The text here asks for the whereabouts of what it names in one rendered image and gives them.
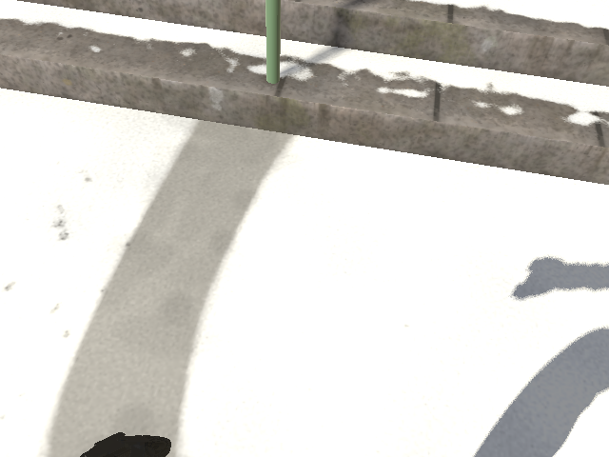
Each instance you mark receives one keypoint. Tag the robot left hand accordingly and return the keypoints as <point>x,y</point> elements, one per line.
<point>119,445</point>

